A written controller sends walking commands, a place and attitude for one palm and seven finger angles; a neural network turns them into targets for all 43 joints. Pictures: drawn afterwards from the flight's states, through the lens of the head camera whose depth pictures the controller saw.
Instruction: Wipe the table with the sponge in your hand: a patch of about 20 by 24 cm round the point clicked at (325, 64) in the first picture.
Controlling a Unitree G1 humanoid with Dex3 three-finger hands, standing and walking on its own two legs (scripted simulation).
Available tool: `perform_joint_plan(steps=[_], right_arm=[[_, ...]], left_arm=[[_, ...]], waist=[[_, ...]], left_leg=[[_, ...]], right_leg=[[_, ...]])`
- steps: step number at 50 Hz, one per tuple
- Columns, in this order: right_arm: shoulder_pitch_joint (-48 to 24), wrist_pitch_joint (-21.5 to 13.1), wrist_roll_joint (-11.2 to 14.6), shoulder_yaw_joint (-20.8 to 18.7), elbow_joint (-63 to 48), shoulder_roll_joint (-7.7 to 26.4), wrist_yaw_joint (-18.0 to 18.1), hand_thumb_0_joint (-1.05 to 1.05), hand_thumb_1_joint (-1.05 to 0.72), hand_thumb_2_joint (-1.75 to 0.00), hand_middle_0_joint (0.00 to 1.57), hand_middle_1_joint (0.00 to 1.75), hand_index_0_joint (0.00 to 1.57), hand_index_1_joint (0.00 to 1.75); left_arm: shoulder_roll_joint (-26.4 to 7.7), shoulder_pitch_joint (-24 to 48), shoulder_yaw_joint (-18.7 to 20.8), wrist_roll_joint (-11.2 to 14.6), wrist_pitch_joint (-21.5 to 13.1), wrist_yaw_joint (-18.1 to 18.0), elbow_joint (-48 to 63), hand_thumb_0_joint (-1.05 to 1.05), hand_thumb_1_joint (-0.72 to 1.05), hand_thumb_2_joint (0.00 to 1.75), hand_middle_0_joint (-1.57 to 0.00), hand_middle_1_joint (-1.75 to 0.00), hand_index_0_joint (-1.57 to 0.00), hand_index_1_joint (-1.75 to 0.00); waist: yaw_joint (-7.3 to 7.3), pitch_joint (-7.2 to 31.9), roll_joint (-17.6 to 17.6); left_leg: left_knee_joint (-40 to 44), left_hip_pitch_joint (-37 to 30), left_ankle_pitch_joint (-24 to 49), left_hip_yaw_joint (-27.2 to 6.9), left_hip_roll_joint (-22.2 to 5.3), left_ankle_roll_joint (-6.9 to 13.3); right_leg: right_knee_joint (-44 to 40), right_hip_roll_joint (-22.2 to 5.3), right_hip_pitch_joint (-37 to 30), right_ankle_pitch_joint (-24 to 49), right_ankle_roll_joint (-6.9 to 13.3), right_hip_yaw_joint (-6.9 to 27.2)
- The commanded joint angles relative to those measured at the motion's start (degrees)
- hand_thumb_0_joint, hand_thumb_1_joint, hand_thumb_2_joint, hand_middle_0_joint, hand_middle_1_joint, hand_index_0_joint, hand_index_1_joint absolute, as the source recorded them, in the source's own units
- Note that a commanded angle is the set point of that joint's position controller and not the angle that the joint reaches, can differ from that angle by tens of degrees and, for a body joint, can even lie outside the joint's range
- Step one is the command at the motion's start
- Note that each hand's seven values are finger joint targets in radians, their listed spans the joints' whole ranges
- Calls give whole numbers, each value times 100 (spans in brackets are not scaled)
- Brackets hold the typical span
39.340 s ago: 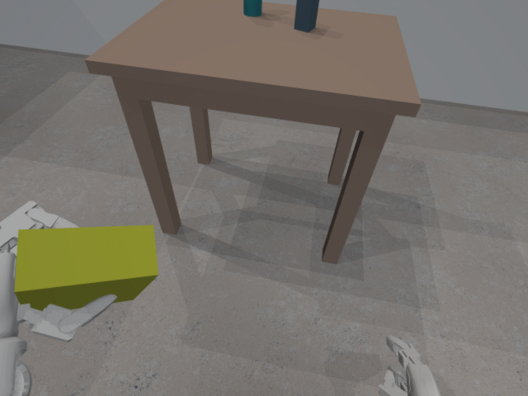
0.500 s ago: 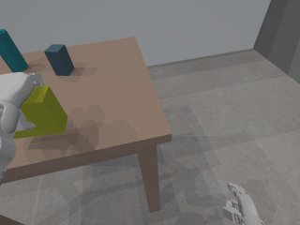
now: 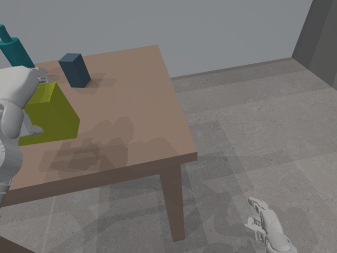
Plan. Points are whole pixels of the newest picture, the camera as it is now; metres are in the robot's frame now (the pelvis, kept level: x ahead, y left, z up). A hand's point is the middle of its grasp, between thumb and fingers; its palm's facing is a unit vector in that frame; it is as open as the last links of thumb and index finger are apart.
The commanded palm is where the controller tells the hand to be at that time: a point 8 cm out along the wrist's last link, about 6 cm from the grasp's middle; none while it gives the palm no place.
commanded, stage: lift the sponge slowly off the table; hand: left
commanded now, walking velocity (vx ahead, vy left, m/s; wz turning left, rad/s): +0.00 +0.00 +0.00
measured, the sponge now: (38, 122) +0.29 +0.34 +0.19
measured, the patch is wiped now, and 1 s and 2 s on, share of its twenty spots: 1.00 1.00 1.00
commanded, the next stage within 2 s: bring the sponge back beside the body in 0.10 s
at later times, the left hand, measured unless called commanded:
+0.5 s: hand (31, 110) +0.27 +0.30 +0.25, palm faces +0.22 +0.03 -0.98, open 9.8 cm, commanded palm +0.22 +0.32 +0.30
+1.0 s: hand (27, 130) +0.22 +0.28 +0.24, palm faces +0.25 +0.00 -0.97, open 9.8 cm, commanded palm +0.17 +0.29 +0.30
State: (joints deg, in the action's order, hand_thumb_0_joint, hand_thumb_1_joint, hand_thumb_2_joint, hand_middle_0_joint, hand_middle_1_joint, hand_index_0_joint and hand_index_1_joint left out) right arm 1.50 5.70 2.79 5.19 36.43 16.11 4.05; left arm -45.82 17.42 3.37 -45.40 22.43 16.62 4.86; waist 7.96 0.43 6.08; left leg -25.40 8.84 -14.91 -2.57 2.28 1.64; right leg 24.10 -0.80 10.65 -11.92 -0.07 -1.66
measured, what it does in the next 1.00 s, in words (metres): stands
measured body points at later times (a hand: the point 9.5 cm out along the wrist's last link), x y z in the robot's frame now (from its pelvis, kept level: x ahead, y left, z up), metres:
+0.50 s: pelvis +0.00 -0.01 +0.00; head -0.02 -0.05 +0.44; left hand +0.25 +0.30 +0.30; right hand +0.23 -0.22 -0.10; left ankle -0.01 +0.10 -0.74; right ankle +0.01 -0.12 -0.74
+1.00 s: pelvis -0.02 -0.02 +0.00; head -0.05 -0.07 +0.44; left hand +0.21 +0.28 +0.29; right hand +0.24 -0.21 -0.07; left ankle -0.01 +0.10 -0.74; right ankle +0.01 -0.13 -0.74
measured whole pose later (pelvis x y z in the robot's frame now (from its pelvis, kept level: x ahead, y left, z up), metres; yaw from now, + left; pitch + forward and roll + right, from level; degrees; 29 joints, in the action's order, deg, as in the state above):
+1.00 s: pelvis -0.02 -0.02 +0.00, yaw -1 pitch -5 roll +0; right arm 0.0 5.1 3.0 5.7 35.2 15.6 4.8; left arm -44.5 5.5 5.9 -41.7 25.5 13.3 18.5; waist 9.0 0.5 6.4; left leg -27.4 7.8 -14.7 -1.9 0.8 -0.2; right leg 28.0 0.6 11.0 -12.3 1.6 -1.0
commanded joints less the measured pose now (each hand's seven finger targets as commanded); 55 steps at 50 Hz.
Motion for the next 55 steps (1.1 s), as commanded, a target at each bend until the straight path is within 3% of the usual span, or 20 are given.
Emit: perform_joint_plan(steps=[1,4,8,9,10,13,16,18,23,24,33,34,37,38,39,43,46,48,49,55], right_arm=[[-999,-255,14,-237,-926,739,97,0,-90,-90,20,30,20,30],[-981,-327,56,-173,-1020,682,150,0,-90,-90,20,30,20,30],[-956,-330,17,-225,-1015,732,201,0,-90,-90,20,30,20,30],[-867,-381,-16,-173,-1061,669,214,0,-90,-90,20,30,20,30],[-806,-353,-36,-216,-986,686,228,0,-90,-90,20,30,20,30],[-880,-405,-43,-276,-1133,643,184,0,-90,-90,20,30,20,30],[-810,-431,-90,-313,-1122,579,110,0,-90,-90,20,30,20,30],[-907,-426,-46,-332,-1133,580,59,0,-90,-90,20,30,20,30],[-1005,-373,45,-348,-1037,680,0,0,-90,-90,20,30,20,30],[-922,-375,50,-284,-1114,661,-4,0,-90,-90,20,30,20,30],[-1390,-453,58,-229,-1203,638,179,0,-90,-90,20,30,20,30],[-1265,-497,31,-153,-1225,566,204,0,-90,-90,20,30,20,30],[-1315,-461,-45,-198,-1136,601,242,0,-90,-90,20,30,20,30],[-1447,-479,-22,-204,-1162,595,246,0,-90,-90,20,30,20,30],[-1288,-499,-40,-134,-1193,510,229,0,-90,-90,20,30,20,30],[-1436,-433,15,-204,-1080,526,170,0,-90,-90,20,30,20,30],[-1365,-376,6,-195,-1091,548,118,0,-90,-90,20,30,20,30],[-1533,-368,52,-174,-1175,539,114,0,-90,-90,20,30,20,30],[-1409,-384,43,-119,-1203,516,102,0,-90,-90,20,30,20,30],[-1511,-435,2,-149,-1265,488,149,0,-90,-90,20,30,20,30]], left_arm=[[-1891,2405,950,-276,148,-79,525,0,10,130,-120,-160,-120,-160],[-1505,2554,519,-353,159,143,480,0,10,130,-120,-160,-120,-160],[-1949,2391,894,-422,-59,236,521,0,10,130,-120,-160,-120,-160],[-2017,2483,988,-406,-216,246,641,0,10,130,-120,-160,-120,-160],[-2260,2399,1232,-372,-349,209,648,0,10,130,-120,-160,-120,-160],[-2343,1844,1595,-175,-616,56,1348,0,10,130,-120,-160,-120,-160],[-2350,1221,1977,97,-760,-172,1656,0,10,130,-120,-160,-120,-160],[-2149,910,1973,201,-600,-333,1653,0,10,130,-120,-160,-120,-160],[-1740,801,1584,243,-47,-549,1210,0,10,130,-120,-160,-120,-160],[-1618,828,1439,239,-16,-534,1306,0,10,130,-120,-160,-120,-160],[-1574,914,1114,50,203,-296,2119,0,10,130,-120,-160,-120,-160],[-1543,1055,1054,12,149,-289,2150,0,10,130,-120,-160,-120,-160],[-2032,1124,1485,-87,26,-377,2248,0,10,130,-120,-160,-120,-160],[-2086,1054,1579,-109,73,-448,2371,0,10,130,-120,-160,-120,-160],[-1955,1108,1477,-132,26,-489,2370,0,10,130,-120,-160,-120,-160],[-1695,713,1459,78,182,-616,2034,0,10,130,-120,-160,-120,-160],[-1508,457,1330,205,272,-598,2034,0,10,130,-120,-160,-120,-160],[-1256,166,1167,216,404,-542,2060,0,10,130,-120,-160,-120,-160],[-1124,129,1033,225,396,-514,2112,0,10,130,-120,-160,-120,-160],[-1307,-218,1267,252,402,-556,2900,0,10,130,-120,-160,-120,-160]], waist=[[-117,1397,-26],[-226,1459,-92],[-160,1613,203],[-125,1815,-151],[-121,1788,-32],[34,1988,436],[124,1828,187],[161,1598,362],[52,924,12],[27,1030,-310],[-21,1317,172],[-24,1425,-102],[82,1382,-19],[117,1467,355],[116,1533,58],[122,1054,342],[103,948,-98],[103,815,99],[59,912,-218],[97,1034,-94]], left_leg=[[450,292,1608,76,-31,-52],[406,183,1614,122,-26,-28],[340,191,1531,57,-17,18],[286,140,1661,93,12,8],[289,93,1659,95,7,35],[209,83,1956,17,-3,14],[128,136,2138,78,0,-36],[144,315,2066,59,-29,-82],[249,599,1510,141,-76,-124],[279,568,1494,178,-65,-124],[284,305,1097,81,-33,-4],[248,273,1136,140,-6,-15],[272,292,1014,92,13,-11],[265,280,1032,55,-10,-21],[232,275,1198,147,19,-55],[305,423,901,82,-49,-111],[333,430,925,161,-76,-107],[341,493,804,143,-106,-107],[323,475,847,215,-90,-108],[263,352,746,214,-76,-48]], right_leg=[[-125,212,-944,872,308,-37],[-121,192,-845,834,301,-91],[-127,210,-882,815,334,27],[-24,139,-1041,903,323,-43],[-56,166,-1046,920,310,-28],[50,181,-1236,1176,364,77],[154,140,-1334,1490,325,69],[141,170,-1242,1402,354,158],[31,225,-843,947,295,190],[89,172,-936,914,258,85],[37,197,-784,496,251,178],[102,126,-895,490,236,127],[48,147,-905,379,255,199],[37,185,-926,337,332,327],[127,133,-1042,436,299,203],[-49,216,-782,218,331,388],[-30,180,-795,348,239,264],[-55,204,-659,200,266,342],[8,153,-756,238,219,238],[13,128,-802,93,204,334]])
